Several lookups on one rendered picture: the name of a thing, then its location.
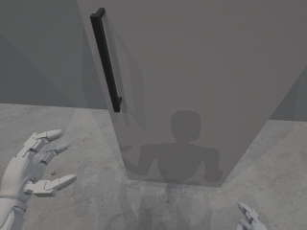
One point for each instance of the fridge door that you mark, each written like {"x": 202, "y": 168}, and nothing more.
{"x": 198, "y": 79}

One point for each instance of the handle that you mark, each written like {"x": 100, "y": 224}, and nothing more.
{"x": 99, "y": 32}

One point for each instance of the right robot hand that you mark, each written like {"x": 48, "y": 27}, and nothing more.
{"x": 253, "y": 222}

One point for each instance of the robot left forearm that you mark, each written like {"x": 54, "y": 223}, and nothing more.
{"x": 12, "y": 211}

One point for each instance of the left robot hand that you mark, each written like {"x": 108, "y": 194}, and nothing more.
{"x": 16, "y": 181}

